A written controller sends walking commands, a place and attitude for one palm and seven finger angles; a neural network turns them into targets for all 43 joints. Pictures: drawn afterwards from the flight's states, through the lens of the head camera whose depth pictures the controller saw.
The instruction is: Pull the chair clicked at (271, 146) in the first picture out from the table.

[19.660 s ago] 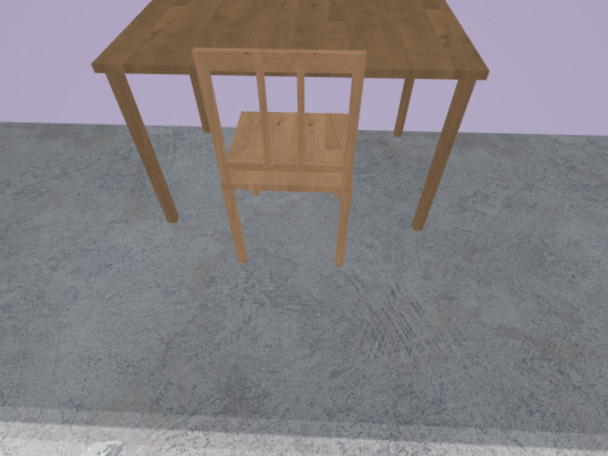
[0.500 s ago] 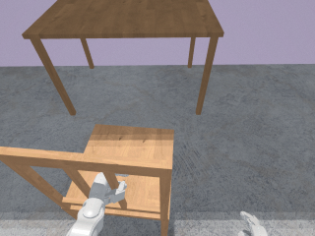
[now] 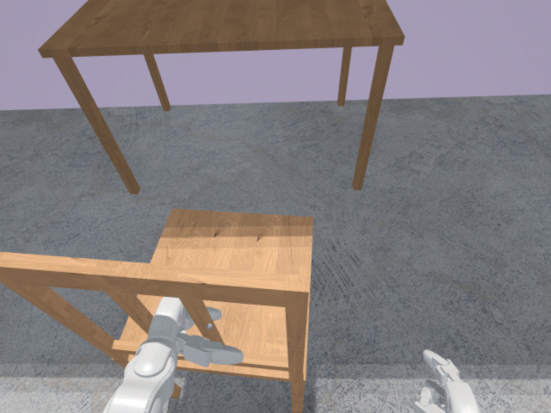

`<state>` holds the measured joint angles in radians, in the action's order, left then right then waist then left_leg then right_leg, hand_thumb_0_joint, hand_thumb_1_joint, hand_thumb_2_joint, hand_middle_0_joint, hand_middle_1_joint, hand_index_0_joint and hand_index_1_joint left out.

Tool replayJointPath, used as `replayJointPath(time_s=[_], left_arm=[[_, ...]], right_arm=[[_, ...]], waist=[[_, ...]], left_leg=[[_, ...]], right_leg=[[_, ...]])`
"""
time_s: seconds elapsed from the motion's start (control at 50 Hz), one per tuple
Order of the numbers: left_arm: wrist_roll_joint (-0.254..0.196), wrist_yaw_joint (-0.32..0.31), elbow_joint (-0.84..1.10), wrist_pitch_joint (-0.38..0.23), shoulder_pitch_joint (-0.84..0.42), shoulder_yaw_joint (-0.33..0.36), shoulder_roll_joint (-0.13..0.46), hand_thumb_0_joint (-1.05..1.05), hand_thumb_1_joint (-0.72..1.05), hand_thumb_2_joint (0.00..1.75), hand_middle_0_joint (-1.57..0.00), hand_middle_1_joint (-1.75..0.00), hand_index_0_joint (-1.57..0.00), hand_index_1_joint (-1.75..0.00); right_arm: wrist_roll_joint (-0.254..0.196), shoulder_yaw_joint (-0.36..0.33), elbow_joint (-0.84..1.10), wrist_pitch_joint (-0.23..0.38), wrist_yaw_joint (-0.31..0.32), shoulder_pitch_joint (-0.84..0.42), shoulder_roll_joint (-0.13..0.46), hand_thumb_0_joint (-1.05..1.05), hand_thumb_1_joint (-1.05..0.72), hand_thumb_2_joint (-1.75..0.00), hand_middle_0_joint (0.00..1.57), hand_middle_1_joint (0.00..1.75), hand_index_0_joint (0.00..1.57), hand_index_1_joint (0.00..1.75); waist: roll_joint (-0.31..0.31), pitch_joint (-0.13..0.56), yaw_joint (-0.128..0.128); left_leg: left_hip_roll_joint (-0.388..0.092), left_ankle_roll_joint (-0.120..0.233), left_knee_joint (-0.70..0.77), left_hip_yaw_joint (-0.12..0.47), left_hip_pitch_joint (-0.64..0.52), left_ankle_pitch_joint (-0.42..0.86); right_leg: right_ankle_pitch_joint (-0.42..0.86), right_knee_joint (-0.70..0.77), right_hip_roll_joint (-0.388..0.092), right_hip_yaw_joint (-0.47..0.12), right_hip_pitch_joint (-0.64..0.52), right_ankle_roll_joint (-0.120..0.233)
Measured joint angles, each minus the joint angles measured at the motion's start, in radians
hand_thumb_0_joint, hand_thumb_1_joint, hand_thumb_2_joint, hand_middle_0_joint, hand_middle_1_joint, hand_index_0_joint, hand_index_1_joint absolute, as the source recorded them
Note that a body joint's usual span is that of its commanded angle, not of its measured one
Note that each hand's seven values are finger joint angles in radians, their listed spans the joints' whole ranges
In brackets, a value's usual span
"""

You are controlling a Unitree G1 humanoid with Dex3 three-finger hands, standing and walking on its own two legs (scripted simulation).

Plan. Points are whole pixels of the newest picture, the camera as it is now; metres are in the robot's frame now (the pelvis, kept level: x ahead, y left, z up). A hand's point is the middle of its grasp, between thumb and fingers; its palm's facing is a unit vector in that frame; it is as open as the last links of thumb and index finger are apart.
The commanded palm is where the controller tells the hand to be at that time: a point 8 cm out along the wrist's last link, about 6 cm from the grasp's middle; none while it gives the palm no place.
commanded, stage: open the thumb and straighten the fingers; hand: left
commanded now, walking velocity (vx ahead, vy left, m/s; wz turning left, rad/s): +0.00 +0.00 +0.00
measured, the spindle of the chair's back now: (149, 324) +0.28 +0.23 -0.07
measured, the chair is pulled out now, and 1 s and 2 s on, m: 0.71 0.71 0.71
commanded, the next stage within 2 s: draw the fingers out of the gap in 0.32 s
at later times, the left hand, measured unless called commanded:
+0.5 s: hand (205, 341) +0.24 +0.12 -0.04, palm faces -0.03 -0.99 -0.14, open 17.4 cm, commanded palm +0.21 +0.17 -0.01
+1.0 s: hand (194, 395) +0.17 +0.12 -0.03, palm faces -0.01 -0.99 -0.14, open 17.5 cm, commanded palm +0.13 +0.17 -0.01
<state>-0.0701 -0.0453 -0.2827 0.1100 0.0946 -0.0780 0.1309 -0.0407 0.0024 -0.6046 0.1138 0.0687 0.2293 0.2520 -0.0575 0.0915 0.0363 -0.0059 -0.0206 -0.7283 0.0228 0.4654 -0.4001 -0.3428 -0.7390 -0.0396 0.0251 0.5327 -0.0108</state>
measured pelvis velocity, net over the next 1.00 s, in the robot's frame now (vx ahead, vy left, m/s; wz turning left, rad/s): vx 0.01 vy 0.00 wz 0.04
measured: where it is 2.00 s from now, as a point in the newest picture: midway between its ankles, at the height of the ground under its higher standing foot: outside the picture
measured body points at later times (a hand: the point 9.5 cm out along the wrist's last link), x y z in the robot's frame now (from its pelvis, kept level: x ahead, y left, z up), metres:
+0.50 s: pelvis +0.02 -0.01 -0.01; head +0.05 -0.02 +0.43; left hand +0.24 +0.17 -0.02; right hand +0.19 -0.25 -0.10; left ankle -0.02 +0.13 -0.71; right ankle +0.01 -0.12 -0.71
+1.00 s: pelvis +0.01 +0.00 -0.03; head +0.04 -0.02 +0.42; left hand +0.16 +0.17 -0.02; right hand +0.20 -0.23 -0.10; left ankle -0.02 +0.13 -0.71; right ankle +0.01 -0.12 -0.71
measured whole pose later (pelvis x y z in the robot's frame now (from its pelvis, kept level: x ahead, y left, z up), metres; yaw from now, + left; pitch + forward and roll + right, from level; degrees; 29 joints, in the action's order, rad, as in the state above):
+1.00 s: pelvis +0.01 +0.00 -0.03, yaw +2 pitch +11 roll -1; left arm -0.01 -0.04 0.26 0.20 0.62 -0.15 0.16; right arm -0.03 0.02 -0.47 0.14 0.11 0.26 0.22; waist -0.06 0.16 0.02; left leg 0.00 -0.02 -0.94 0.07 0.62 -0.52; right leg -0.46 -0.92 -0.05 0.07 0.66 -0.01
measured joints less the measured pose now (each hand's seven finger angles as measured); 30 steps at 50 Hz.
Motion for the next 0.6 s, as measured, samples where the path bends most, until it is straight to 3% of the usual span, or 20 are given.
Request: replayJointPath(time_s=[0.12, 0.32, 0.46, 0.6], left_arm=[[0.007, 0.005, 0.064, 0.041, 0.026, -0.014, -0.01, 0.0, -0.48, 0.23, -0.27, -0.8, -0.27, -0.81], [0.01, 0.016, 0.19, 0.08, 0.12, 0.001, 0.023, -0.01, -0.54, 0.21, -0.07, -0.2, -0.07, -0.21], [0.014, 0.018, 0.253, 0.087, 0.178, -0.018, 0.017, -0.01, -0.54, 0.2, -0.02, -0.05, -0.02, -0.05], [0.027, 0.015, 0.361, 0.083, 0.328, -0.016, 0.034, -0.01, -0.54, 0.2, -0.01, -0.01, -0.01, -0.01]], right_arm=[[0.005, 0.01, 0.017, 0.013, 0.006, 0.004, -0.004, 0.02, -0.9, -0.9, 0.2, 0.29, 0.2, 0.3], [0.008, 0.013, 0.051, 0.019, 0.017, 0.017, -0.001, 0.02, -0.9, -0.9, 0.2, 0.29, 0.2, 0.3], [0.012, 0.008, 0.059, 0.027, 0.024, 0.021, 0.007, 0.02, -0.9, -0.9, 0.2, 0.29, 0.2, 0.3], [0.009, 0.003, 0.093, 0.022, 0.027, 0.032, -0.005, 0.02, -0.9, -0.9, 0.2, 0.29, 0.2, 0.3]], waist=[[-0.002, 0.017, -0.006], [0.0, 0.029, -0.004], [0.0, 0.04, -0.003], [0.004, 0.052, 0.0]], left_leg=[[0.003, -0.002, -0.044, 0.009, 0.033, -0.028], [-0.002, -0.008, -0.088, 0.026, 0.064, -0.061], [-0.001, -0.009, -0.11, 0.032, 0.08, -0.076], [-0.003, -0.009, -0.135, 0.035, 0.097, -0.091]], right_leg=[[-0.032, -0.046, -0.004, 0.008, 0.031, 0.001], [-0.066, -0.084, 0.0, 0.025, 0.053, 0.007], [-0.082, -0.104, -0.003, 0.031, 0.067, 0.007], [-0.095, -0.124, -0.001, 0.033, 0.08, 0.008]])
